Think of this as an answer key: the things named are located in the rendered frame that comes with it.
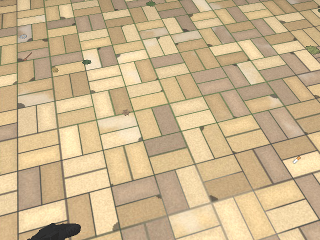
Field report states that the left robot hand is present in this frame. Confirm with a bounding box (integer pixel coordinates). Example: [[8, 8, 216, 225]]
[[27, 223, 81, 240]]

